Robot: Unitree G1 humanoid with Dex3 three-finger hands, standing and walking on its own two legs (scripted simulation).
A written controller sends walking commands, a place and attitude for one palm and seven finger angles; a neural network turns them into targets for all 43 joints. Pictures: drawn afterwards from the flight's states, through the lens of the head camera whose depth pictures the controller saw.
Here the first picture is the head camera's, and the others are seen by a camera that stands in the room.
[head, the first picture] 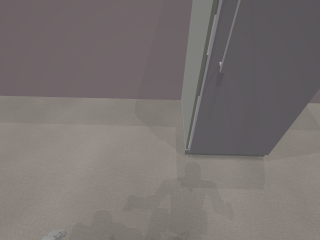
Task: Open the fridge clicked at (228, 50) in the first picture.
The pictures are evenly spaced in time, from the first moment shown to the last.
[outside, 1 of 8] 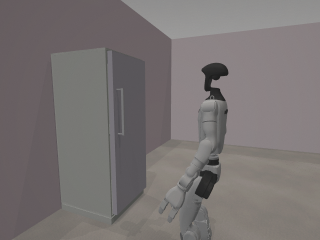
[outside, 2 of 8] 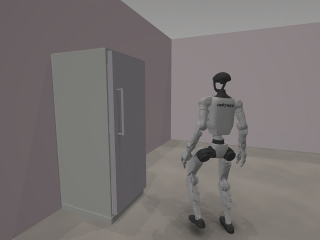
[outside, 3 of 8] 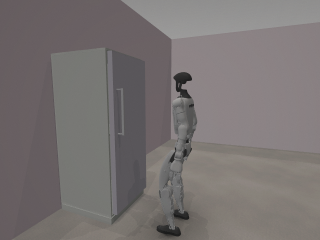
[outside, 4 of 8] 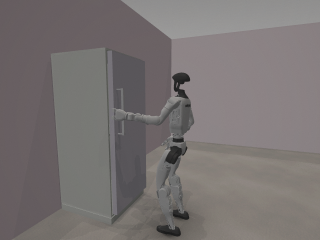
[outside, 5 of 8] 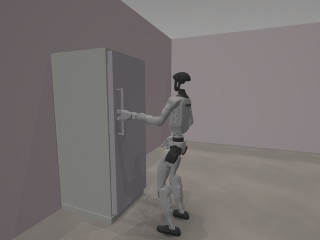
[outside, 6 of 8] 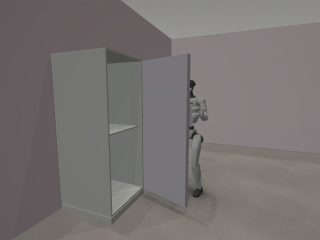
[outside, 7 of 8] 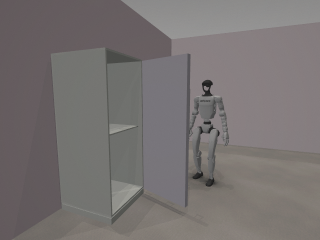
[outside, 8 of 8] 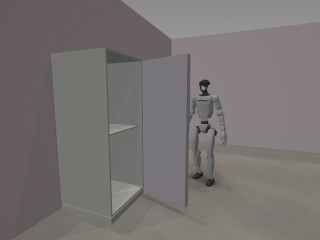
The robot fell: no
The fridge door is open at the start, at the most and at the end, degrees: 0 76 71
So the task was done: yes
